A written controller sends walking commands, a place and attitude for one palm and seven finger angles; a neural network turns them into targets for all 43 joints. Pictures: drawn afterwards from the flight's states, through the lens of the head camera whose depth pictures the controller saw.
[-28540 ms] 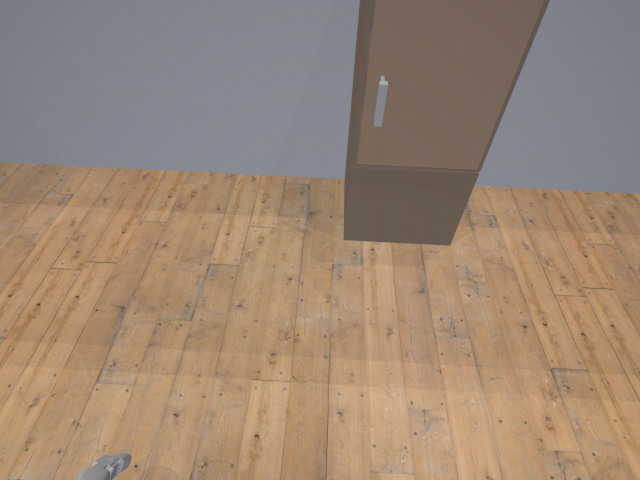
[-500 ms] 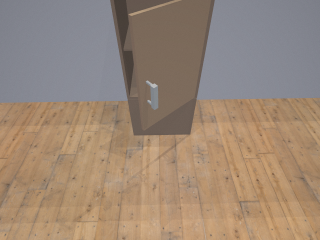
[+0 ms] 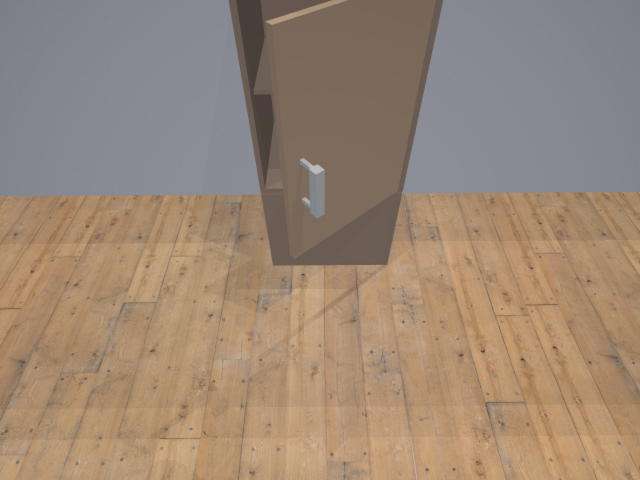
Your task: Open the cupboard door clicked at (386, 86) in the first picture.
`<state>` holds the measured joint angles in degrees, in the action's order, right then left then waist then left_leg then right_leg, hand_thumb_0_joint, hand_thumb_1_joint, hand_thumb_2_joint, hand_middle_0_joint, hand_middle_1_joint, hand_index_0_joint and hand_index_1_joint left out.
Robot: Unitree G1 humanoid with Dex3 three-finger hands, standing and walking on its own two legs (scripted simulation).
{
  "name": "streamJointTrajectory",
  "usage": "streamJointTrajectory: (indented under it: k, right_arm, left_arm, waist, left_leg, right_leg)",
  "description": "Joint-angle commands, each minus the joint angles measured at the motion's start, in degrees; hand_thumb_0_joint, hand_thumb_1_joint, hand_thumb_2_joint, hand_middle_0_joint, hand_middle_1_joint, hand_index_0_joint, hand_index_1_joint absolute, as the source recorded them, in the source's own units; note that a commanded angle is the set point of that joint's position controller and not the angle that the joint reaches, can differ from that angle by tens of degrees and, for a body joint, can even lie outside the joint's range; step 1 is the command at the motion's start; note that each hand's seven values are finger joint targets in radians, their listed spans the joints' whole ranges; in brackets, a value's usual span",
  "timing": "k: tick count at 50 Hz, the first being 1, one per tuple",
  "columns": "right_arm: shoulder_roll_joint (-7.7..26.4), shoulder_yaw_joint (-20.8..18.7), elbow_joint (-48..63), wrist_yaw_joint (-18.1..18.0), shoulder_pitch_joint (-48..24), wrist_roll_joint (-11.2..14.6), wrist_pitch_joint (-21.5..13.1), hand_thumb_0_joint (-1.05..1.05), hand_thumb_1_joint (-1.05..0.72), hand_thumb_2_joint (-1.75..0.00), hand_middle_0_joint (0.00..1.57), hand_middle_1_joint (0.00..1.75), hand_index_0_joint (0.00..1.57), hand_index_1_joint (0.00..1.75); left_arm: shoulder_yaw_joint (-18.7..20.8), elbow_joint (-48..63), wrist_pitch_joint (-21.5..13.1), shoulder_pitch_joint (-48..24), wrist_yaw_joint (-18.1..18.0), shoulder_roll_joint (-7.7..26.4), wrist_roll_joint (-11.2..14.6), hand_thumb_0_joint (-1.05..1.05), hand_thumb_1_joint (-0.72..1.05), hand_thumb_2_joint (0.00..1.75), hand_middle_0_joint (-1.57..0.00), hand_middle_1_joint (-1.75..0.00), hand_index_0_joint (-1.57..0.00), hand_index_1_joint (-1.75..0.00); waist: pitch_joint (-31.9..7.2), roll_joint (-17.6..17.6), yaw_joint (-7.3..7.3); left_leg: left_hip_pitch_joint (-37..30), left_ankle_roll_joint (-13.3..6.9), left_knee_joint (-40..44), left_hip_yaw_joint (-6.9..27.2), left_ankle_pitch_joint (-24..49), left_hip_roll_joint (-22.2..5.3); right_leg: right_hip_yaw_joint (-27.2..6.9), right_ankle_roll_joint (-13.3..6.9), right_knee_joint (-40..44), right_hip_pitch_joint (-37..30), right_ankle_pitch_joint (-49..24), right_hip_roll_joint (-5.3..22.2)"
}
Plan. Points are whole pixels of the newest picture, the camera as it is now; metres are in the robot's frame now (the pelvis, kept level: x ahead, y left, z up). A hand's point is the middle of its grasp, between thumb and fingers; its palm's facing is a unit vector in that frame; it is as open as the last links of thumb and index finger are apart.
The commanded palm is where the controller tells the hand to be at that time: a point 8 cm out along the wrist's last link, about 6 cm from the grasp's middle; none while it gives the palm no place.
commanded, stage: look to check the result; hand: left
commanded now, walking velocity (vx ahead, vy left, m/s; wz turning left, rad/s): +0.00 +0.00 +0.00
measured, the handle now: (311, 187) +0.70 +0.07 -0.11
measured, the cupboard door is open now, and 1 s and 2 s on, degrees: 40 40 40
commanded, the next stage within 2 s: walk to a spot facing it in 0.18 s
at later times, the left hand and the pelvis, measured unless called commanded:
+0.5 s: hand out of the picture +0.09 +0.22 -0.17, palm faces -0.05 -0.95 -0.32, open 7.3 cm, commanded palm none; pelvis +0.01 +0.00 +0.00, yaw -4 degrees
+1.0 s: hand out of the picture +0.09 +0.13 -0.17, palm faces -0.28 -0.92 -0.27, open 7.3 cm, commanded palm none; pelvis +0.00 -0.05 +0.00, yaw -20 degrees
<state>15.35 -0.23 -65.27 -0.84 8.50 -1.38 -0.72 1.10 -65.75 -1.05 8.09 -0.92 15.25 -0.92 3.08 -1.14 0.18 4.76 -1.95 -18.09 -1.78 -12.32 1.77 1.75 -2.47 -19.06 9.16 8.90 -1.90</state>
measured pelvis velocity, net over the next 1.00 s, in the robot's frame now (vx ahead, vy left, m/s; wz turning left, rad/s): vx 0.00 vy -0.05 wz -0.36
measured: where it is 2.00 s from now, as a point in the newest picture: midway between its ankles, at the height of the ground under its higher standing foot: outside the picture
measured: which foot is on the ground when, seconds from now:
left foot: down 0.00-0.74, up 0.76-1.00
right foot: down 0.00-1.00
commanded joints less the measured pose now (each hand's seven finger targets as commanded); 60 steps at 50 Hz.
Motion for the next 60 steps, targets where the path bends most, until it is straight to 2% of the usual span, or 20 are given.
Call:
streamJointTrajectory:
  k: [1,16,20,23,26,28,30,33,35,36,37,38,40,43,53,56,57,58,59,60]
  right_arm:
    - [10.2,-1.6,2.3,-0.7,0.4,0.3,-0.6,0.0,-0.9,-0.9,0.2,0.3,0.2,0.3]
    - [12.9,-1.8,2.7,-0.6,-1.3,0.3,-0.7,0.0,-0.9,-0.9,0.2,0.3,0.2,0.3]
    - [6.6,-1.0,2.7,-1.1,3.1,0.2,0.5,0.0,-0.9,-0.9,0.2,0.3,0.2,0.3]
    - [7.8,-2.1,4.8,-1.5,4.0,0.2,1.3,0.0,-0.9,-0.9,0.2,0.3,0.2,0.3]
    - [9.6,-3.4,7.3,-1.9,4.2,-0.1,1.8,0.0,-0.9,-0.9,0.2,0.3,0.2,0.3]
    - [10.1,-3.9,8.5,-2.1,4.0,-0.4,1.4,0.0,-0.9,-0.9,0.2,0.3,0.2,0.3]
    - [9.2,-3.9,9.7,-2.4,3.6,-0.7,1.1,0.0,-0.9,-0.9,0.2,0.3,0.2,0.3]
    - [9.4,-4.4,11.9,-2.1,-0.1,-0.9,1.0,0.0,-0.9,-0.9,0.2,0.3,0.2,0.3]
    - [9.5,-4.9,12.7,-1.9,-1.2,-0.2,1.3,0.0,-0.9,-0.9,0.2,0.3,0.2,0.3]
    - [6.5,-4.9,14.2,-1.6,-0.5,0.7,1.7,0.0,-0.9,-0.9,0.2,0.3,0.2,0.3]
    - [4.5,-4.5,16.0,-1.2,-2.1,1.1,2.4,0.0,-0.9,-0.9,0.2,0.3,0.2,0.3]
    - [5.3,-4.4,16.0,-1.0,-1.2,0.9,3.0,0.0,-0.9,-0.9,0.2,0.3,0.2,0.3]
    - [3.7,-4.6,15.5,-0.7,-3.5,0.8,3.1,0.0,-0.9,-0.9,0.2,0.3,0.2,0.3]
    - [1.9,-4.2,15.3,-0.5,-2.2,0.9,2.7,0.0,-0.9,-0.9,0.2,0.3,0.2,0.3]
    - [1.7,-4.4,17.7,-1.3,-4.2,1.6,1.9,0.0,-0.9,-0.9,0.2,0.3,0.2,0.3]
    - [2.6,-4.5,15.9,-1.8,1.6,1.8,1.3,0.0,-0.9,-0.9,0.2,0.3,0.2,0.3]
    - [4.6,-4.8,15.3,-2.2,4.1,1.6,0.9,0.0,-0.9,-0.9,0.2,0.3,0.2,0.3]
    - [9.3,-5.7,15.8,-2.4,3.8,0.8,0.5,0.0,-0.9,-0.9,0.2,0.3,0.2,0.3]
    - [12.6,-6.2,16.9,-2.6,4.7,0.0,0.6,0.0,-0.9,-0.9,0.2,0.3,0.2,0.3]
    - [11.8,-5.6,17.5,-2.7,3.0,-0.4,0.7,0.0,-0.9,-0.9,0.2,0.3,0.2,0.3]
  left_arm:
    - [1.5,2.9,-1.0,-1.9,-0.4,10.6,0.3,0.0,0.9,0.9,-0.2,-0.3,-0.2,-0.3]
    - [1.6,3.7,-1.1,-4.0,-0.3,13.1,0.3,0.0,0.9,0.9,-0.2,-0.3,-0.2,-0.3]
    - [1.2,4.1,0.9,-1.1,-0.5,7.5,0.4,0.0,0.9,0.9,-0.2,-0.3,-0.2,-0.3]
    - [1.9,6.2,1.9,-0.3,-0.3,7.9,0.1,0.0,0.9,0.9,-0.2,-0.3,-0.2,-0.3]
    - [2.6,9.4,2.9,-0.7,0.3,7.3,-0.1,0.0,0.9,0.9,-0.2,-0.3,-0.2,-0.3]
    - [3.0,11.3,3.6,-1.2,0.6,6.2,-0.2,0.0,0.9,0.9,-0.2,-0.3,-0.2,-0.3]
    - [3.7,13.1,4.2,-1.6,0.8,5.5,-0.3,0.0,0.9,0.9,-0.2,-0.3,-0.2,-0.3]
    - [3.8,13.7,3.8,2.8,1.5,3.7,-0.4,0.0,0.9,0.9,-0.2,-0.3,-0.2,-0.3]
    - [4.7,12.4,3.2,9.1,1.6,4.6,-0.5,0.0,0.9,0.9,-0.2,-0.3,-0.2,-0.3]
    - [5.8,11.9,2.5,12.3,0.9,9.7,-1.1,0.0,0.9,0.9,-0.2,-0.3,-0.2,-0.3]
    - [6.3,11.9,2.2,13.1,0.1,13.3,-0.6,0.0,0.9,0.9,-0.2,-0.3,-0.2,-0.3]
    - [6.4,12.4,2.1,12.5,-0.4,13.2,-0.1,0.0,0.9,0.9,-0.2,-0.3,-0.2,-0.3]
    - [6.2,14.9,2.4,6.2,-0.9,10.1,-0.6,0.0,0.9,0.9,-0.2,-0.3,-0.2,-0.3]
    - [6.0,15.6,1.7,5.7,-1.0,8.7,-0.7,0.0,0.9,0.9,-0.2,-0.3,-0.2,-0.3]
    - [6.4,15.3,2.4,8.1,-0.4,8.9,-1.1,0.0,0.9,0.9,-0.2,-0.3,-0.2,-0.3]
    - [6.3,16.3,2.8,4.2,-0.2,8.8,-0.5,0.0,0.9,0.9,-0.2,-0.3,-0.2,-0.3]
    - [5.9,17.3,2.9,3.1,-0.1,7.4,-0.1,0.0,0.9,0.9,-0.2,-0.3,-0.2,-0.3]
    - [5.2,18.2,2.9,4.1,0.5,4.1,0.5,0.0,0.9,0.9,-0.2,-0.3,-0.2,-0.3]
    - [5.0,19.7,2.8,1.4,1.2,4.5,0.4,0.0,0.9,0.9,-0.2,-0.3,-0.2,-0.3]
    - [5.5,20.3,2.9,-0.8,1.6,6.6,-0.3,0.0,0.9,0.9,-0.2,-0.3,-0.2,-0.3]
  waist:
    - [-4.0,0.6,-0.65]
    - [-5.4,0.3,-0.71]
    - [-5.2,0.2,-1.09]
    - [-4.4,0.2,-1.22]
    - [-2.5,-3.3,-1.4]
    - [-1.0,-7.4,-0.98]
    - [0.6,-6.1,-0.45]
    - [-1.2,-4.2,1.89]
    - [-3.7,-0.3,4.54]
    - [-4.8,15.8,5.01]
    - [-3.3,23.6,5.63]
    - [-3.1,18.4,4.64]
    - [-0.5,11.3,2.3]
    - [-6.1,4.7,1.03]
    - [-6.5,10.6,2.37]
    - [-7.8,8.4,-1.0]
    - [-8.1,4.5,-2.35]
    - [-7.8,-9.2,-2.29]
    - [-5.0,-16.5,-2.99]
    - [-1.7,-9.4,-2.37]
  left_leg:
    - [0.6,-0.1,3.4,6.7,10.2,-8.5]
    - [-1.3,0.3,3.3,6.1,12.3,-9.0]
    - [-1.9,1.3,-1.0,2.6,13.3,-9.5]
    - [-2.4,0.7,-2.7,1.8,11.6,-10.8]
    - [-2.8,-2.2,-1.6,4.5,12.8,-15.7]
    - [-3.5,-7.8,0.5,8.5,21.9,-23.0]
    - [-1.2,-9.8,-0.5,7.7,26.3,-25.7]
    - [1.6,-6.1,-6.9,0.8,28.2,-22.5]
    - [5.4,-1.5,-18.4,-4.2,20.3,-16.8]
    - [14.4,2.6,-31.4,-8.8,-0.8,-8.3]
    - [22.5,4.5,-43.8,-4.6,-26.2,-1.7]
    - [23.4,4.0,-49.1,1.6,-24.5,-3.8]
    - [26.1,4.0,-50.9,4.0,-18.5,-5.4]
    - [22.3,4.8,-45.0,3.5,-13.7,-4.7]
    - [18.5,4.5,-25.1,4.2,-13.8,-1.5]
    - [5.3,3.9,-9.4,3.7,-4.7,-0.9]
    - [-3.3,2.8,-3.4,6.2,-3.0,-4.6]
    - [-10.0,-0.7,2.9,19.2,-6.7,-16.9]
    - [-4.6,-6.8,6.4,28.9,-1.9,-29.0]
    - [3.5,-9.9,5.2,26.5,3.8,-30.1]
  right_leg:
    - [-7.6,-0.9,1.9,-3.2,-9.5,8.6]
    - [-8.4,-1.0,2.1,-4.5,-13.0,8.8]
    - [-9.3,-0.4,-2.2,-1.2,-17.4,8.2]
    - [-9.9,-0.4,-5.8,3.2,-16.2,6.6]
    - [-7.8,0.3,-14.9,10.0,-8.9,3.3]
    - [-5.2,1.3,-29.3,16.8,15.4,1.1]
    - [-6.6,1.8,-35.9,18.5,21.0,3.2]
    - [-2.7,1.5,-26.4,10.4,16.0,4.1]
    - [-2.6,0.9,-12.9,0.5,-0.1,3.2]
    - [-19.5,-2.8,-2.4,-4.4,-15.3,12.7]
    - [-35.0,-9.7,2.2,-3.9,-27.2,22.3]
    - [-34.1,-12.2,2.5,-2.5,-18.9,22.5]
    - [-33.1,-11.5,2.9,3.3,-1.3,17.9]
    - [-27.4,-9.8,-0.2,1.0,-9.1,14.4]
    - [-31.7,-8.2,-1.7,-1.9,-14.2,10.8]
    - [-30.2,-4.0,-4.4,6.0,-10.1,7.6]
    - [-27.0,-1.4,-7.0,13.8,-2.4,4.4]
    - [-18.8,1.4,-16.1,25.6,11.7,-3.0]
    - [-8.2,4.1,-30.5,28.2,25.5,-3.9]
    - [-8.1,5.0,-39.3,25.9,24.0,-0.5]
